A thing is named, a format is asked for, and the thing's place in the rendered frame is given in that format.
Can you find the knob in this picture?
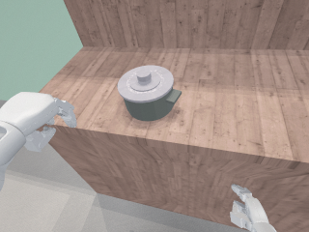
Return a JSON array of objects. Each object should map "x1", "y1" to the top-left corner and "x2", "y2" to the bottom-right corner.
[{"x1": 136, "y1": 69, "x2": 152, "y2": 82}]

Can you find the robot right forearm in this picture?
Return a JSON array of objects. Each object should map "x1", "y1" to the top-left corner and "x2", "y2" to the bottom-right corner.
[{"x1": 251, "y1": 221, "x2": 276, "y2": 232}]

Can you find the pot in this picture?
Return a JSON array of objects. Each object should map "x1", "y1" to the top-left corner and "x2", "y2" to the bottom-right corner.
[{"x1": 117, "y1": 85, "x2": 182, "y2": 122}]

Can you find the right robot hand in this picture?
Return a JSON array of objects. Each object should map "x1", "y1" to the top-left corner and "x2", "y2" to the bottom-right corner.
[{"x1": 230, "y1": 184, "x2": 269, "y2": 232}]

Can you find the robot left forearm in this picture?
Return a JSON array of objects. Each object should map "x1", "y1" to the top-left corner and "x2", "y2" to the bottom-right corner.
[{"x1": 0, "y1": 121, "x2": 26, "y2": 191}]

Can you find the table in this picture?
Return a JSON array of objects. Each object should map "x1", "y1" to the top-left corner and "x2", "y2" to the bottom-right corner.
[{"x1": 36, "y1": 0, "x2": 309, "y2": 232}]

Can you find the left robot hand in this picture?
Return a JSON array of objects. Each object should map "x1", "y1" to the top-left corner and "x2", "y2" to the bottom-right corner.
[{"x1": 0, "y1": 92, "x2": 77, "y2": 152}]

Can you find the lid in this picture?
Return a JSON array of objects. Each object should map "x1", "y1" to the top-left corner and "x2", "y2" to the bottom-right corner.
[{"x1": 117, "y1": 65, "x2": 174, "y2": 103}]

